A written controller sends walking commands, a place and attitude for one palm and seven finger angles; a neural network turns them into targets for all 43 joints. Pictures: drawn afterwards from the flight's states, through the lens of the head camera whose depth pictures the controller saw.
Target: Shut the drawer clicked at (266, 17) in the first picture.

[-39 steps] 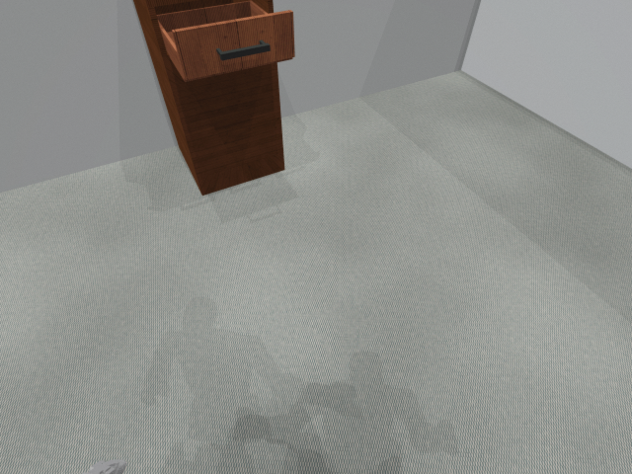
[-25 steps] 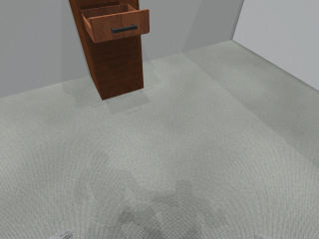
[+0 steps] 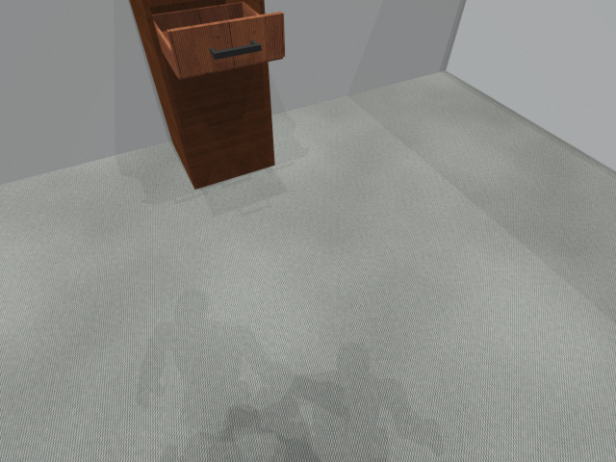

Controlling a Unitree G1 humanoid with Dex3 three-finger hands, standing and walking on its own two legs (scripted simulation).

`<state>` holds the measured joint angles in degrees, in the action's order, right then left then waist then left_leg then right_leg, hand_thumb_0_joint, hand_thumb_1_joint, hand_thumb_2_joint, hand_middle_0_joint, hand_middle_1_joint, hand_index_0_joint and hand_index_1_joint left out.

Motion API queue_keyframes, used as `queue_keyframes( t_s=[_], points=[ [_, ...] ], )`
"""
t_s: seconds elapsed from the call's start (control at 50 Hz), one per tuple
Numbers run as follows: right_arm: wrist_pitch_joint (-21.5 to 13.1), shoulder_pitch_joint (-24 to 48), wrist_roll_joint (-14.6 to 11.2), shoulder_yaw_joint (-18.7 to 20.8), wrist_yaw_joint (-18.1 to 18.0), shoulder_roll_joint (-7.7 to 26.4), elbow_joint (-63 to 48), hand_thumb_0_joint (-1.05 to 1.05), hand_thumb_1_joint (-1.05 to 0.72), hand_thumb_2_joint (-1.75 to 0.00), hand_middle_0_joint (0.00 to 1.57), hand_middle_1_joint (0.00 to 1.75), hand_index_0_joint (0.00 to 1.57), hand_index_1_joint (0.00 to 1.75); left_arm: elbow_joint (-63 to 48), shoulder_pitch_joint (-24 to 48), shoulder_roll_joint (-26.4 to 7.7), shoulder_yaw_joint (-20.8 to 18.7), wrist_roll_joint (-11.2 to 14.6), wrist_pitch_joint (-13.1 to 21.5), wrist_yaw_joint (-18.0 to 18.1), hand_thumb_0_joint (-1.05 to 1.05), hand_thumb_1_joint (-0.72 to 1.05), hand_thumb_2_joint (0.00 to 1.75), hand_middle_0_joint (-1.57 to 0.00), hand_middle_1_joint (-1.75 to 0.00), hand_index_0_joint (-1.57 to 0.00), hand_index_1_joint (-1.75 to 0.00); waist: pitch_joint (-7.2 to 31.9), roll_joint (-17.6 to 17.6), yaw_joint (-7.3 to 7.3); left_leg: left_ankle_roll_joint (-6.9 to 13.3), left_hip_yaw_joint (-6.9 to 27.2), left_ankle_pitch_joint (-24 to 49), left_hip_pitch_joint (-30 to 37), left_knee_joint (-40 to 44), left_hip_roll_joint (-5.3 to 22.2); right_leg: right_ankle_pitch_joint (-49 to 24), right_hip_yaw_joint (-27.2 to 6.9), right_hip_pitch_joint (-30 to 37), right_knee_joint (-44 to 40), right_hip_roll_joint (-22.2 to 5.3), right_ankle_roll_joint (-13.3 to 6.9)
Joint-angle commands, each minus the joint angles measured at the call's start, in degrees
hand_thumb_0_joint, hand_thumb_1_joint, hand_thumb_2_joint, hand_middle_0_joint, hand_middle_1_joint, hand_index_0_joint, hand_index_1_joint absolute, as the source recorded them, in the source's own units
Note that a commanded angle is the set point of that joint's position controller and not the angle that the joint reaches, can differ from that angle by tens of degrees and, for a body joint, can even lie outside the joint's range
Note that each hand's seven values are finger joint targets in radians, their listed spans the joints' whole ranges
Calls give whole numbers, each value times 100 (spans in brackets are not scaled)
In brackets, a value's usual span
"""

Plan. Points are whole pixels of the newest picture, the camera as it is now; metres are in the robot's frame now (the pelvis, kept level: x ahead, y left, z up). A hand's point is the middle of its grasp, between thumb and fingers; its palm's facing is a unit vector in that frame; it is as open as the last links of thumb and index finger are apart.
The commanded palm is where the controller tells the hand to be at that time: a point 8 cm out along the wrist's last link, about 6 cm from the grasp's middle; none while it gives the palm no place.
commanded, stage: stand and wait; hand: left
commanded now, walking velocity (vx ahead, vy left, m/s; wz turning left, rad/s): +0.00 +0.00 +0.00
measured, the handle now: (235, 48) +1.31 +0.32 -0.04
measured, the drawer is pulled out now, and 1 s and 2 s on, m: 0.23 0.23 0.23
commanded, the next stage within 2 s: look at it before walking up in 0.10 s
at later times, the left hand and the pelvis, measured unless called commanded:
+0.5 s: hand out of the picture +0.07 +0.25 -0.16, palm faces -0.04 -0.94 -0.33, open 7.4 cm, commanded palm none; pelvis -0.01 +0.00 +0.00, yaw +0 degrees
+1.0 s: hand out of the picture +0.04 +0.22 -0.18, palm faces -0.06 -0.97 -0.24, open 7.4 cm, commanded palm none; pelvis +0.03 +0.01 -0.01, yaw -3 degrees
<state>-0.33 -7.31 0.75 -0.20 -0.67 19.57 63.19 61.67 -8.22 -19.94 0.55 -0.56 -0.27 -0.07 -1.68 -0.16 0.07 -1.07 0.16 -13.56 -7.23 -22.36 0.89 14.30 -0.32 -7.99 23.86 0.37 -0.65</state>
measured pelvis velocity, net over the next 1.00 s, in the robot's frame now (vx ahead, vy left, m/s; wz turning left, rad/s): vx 0.03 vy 0.01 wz -0.06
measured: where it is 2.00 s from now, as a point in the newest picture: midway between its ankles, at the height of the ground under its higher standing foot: (321, 422)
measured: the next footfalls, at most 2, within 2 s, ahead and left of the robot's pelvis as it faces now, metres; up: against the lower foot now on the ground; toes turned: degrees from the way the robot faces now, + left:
left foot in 1.44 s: +0.35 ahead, +0.10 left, +0.00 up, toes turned -2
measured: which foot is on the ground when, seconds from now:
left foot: down 0.00-1.00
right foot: down 0.00-1.00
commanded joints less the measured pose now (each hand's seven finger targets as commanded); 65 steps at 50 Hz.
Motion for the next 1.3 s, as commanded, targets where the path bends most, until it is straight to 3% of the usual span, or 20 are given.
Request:
queue_keyframes(
  t_s=[0.0, 0.22, 0.74, 0.76, 0.78, 0.84, 0.86, 0.9, 0.96, 1.0, 1.04, 1.06, 1.08, 1.1, 1.12, 1.14, 1.16, 1.2, 1.24, 1.28],
  points=[
    [-151, 318, -19, 222, -41, 1139, -401, 0, -90, -90, 20, 30, 20, 30, -382, 328, -1177, -262, 9, 158, 78, 0, 90, 90, -20, -30, -20, -30, 369, -31, 11, 262, 449, 1020, 37, 309, 581, -1063, -603, -3, -435, -710, -148],
    [-156, 311, -14, 218, -28, 1130, -347, 0, -90, -90, 20, 30, 20, 30, -359, 340, -1153, -249, 1, 160, 75, 0, 90, 90, -20, -30, -20, -30, 235, -26, 9, 253, 464, 880, -4, 400, 585, -845, -630, -121, -532, -708, -129],
    [-162, 308, -31, 210, -24, 1138, -285, 0, -90, -90, 20, 30, 20, 30, -285, 233, -1128, -226, -3, 170, 76, 0, 90, 90, -20, -30, -20, -30, 292, 23, 16, 258, 459, 1081, 97, 445, 619, -1106, -594, -47, -550, -716, -99],
    [-121, 116, -4, 109, -12, 712, -189, 0, -90, -90, 20, 30, 20, 30, -183, 37, -700, -149, 7, 119, 91, 0, 90, 90, -20, -30, -20, -30, 451, -38, -1, 198, 369, 887, 174, 394, 621, -870, -574, 17, -535, -699, -52],
    [-62, -102, 19, 41, 3, 429, -112, 0, -90, -90, 20, 30, 20, 30, -109, -182, -420, -80, -3, 45, 94, 0, 90, 90, -20, -30, -20, -30, 405, 11, 2, 150, 273, 290, 145, 324, 581, -151, -583, -78, -473, -633, -30],
    [12, -319, 68, 124, 35, 462, -149, 0, -90, -90, 20, 30, 20, 30, -151, -433, -433, -149, -66, -47, 3, 0, 90, 90, -20, -30, -20, -30, -312, -53, 30, 234, 288, -1663, -448, 327, 548, 1670, -797, -697, -483, -449, -150],
    [13, -344, 73, 149, 39, 489, -198, 0, -90, -90, 20, 30, 20, 30, -193, -523, -423, -178, -75, -54, -26, 0, 90, 90, -20, -30, -20, -30, -567, -50, 40, 265, 295, -1970, -625, 299, 559, 1900, -859, -896, -448, -411, -200],
    [-12, -510, 74, 194, 41, 485, -256, 0, -90, -90, 20, 30, 20, 30, -278, -679, -370, -234, -84, -36, -61, 0, 90, 90, -20, -30, -20, -30, -716, -24, 42, 362, 379, -2213, -797, 149, 631, 2030, -933, -1039, -213, -317, -312],
    [-136, -811, 48, 252, 13, 425, -327, 0, -90, -90, 20, 30, 20, 30, -369, -962, -168, -292, -76, 73, -83, 0, 90, 90, -20, -30, -20, -30, -530, 195, 13, 543, 542, -1734, -509, -70, 855, 1452, -870, -1210, 387, -195, -393],
    [-198, -1024, 27, 314, -7, 450, -323, 0, -90, -90, 20, 30, 20, 30, -417, -1052, -26, -316, -67, 138, -83, 0, 90, 90, -20, -30, -20, -30, -468, 530, -31, 700, 792, -1384, -226, -80, 1141, 1003, -612, -1473, 1027, -16, -361],
    [-263, -1290, 25, 369, -45, 433, -285, 0, -90, -90, 20, 30, 20, 30, -446, -1142, 209, -325, -65, 228, -77, 0, 90, 90, -20, -30, -20, -30, -391, 796, -42, 865, 951, -222, 138, -224, 1431, 380, -235, -1631, 1568, 103, -303],
    [-278, -1333, 26, 375, -57, 373, -244, 0, -90, -90, 20, 30, 20, 30, -434, -1233, 280, -338, -63, 270, -69, 0, 90, 90, -20, -30, -20, -30, -339, 798, 6, 864, 807, 425, 160, -539, 1446, 278, -156, -1482, 1494, 88, -311],
    [-284, -1220, 25, 378, -63, 282, -268, 0, -90, -90, 20, 30, 20, 30, -330, -1538, 285, -381, -69, 306, -58, 0, 90, 90, -20, -30, -20, -30, -222, 536, 168, 710, 419, 828, -238, -1190, 1243, -142, -304, -859, 1210, -15, -392],
    [-300, -878, -13, 346, -51, 72, -421, 0, -90, -90, 20, 30, 20, 30, -93, -2173, 75, -446, -88, 341, -21, 0, 90, 90, -20, -30, -20, -30, -69, -428, 458, 384, -409, 1073, -1382, -2547, 739, -1110, -1104, 386, 586, -462, -612],
    [-371, -259, -18, 272, -5, -275, -770, 0, -90, -90, 20, 30, 20, 30, 212, -3082, -326, -557, -107, 406, 75, 0, 90, 90, -20, -30, -20, -30, -83, -1848, 766, 60, -995, -851, -3233, -4171, 113, -3027, -2892, 1743, -186, -1560, -1109],
    [-396, 414, 24, 249, -1, -231, -1020, 0, -90, -90, 20, 30, 20, 30, 388, -3605, -343, -515, -71, 419, 148, 0, 90, 90, -20, -30, -20, -30, -289, -1592, 996, 53, -496, -2066, -4057, -4866, 142, -4433, -3539, 2057, -207, -1930, -1481],
    [-413, 691, 60, 272, 9, -293, -1090, 0, -90, -90, 20, 30, 20, 30, 388, -3584, -118, -473, -118, 413, 223, 0, 90, 90, -20, -30, -20, -30, -581, -869, 994, 63, -284, -1922, -4483, -5056, 339, -4433, -3307, 2131, -96, -1874, -1594],
    [-375, 630, 36, 304, 78, -419, -1070, 0, -90, -90, 20, 30, 20, 30, 227, -3071, 79, -420, -152, 413, 285, 0, 90, 90, -20, -30, -20, -30, -647, -290, 625, 68, -122, -1733, -4412, -4721, 617, -2898, -2802, 1721, -231, -1777, -1442],
    [-256, 554, 21, 308, 135, -578, -1101, 0, -90, -90, 20, 30, 20, 30, 134, -2621, 236, -366, -162, 438, 265, 0, 90, 90, -20, -30, -20, -30, -758, -569, 314, -13, -287, -1303, -3848, -4058, 575, -2229, -2262, 775, -665, -1503, -1216],
    [-218, 436, -23, 302, 210, -706, -1121, 0, -90, -90, 20, 30, 20, 30, 77, -2215, 263, -348, -133, 453, 245, 0, 90, 90, -20, -30, -20, -30, -868, -693, 61, 7, -539, -523, -2867, -3176, 468, -2009, -1638, -167, -1034, -1167, -997]
  ],
)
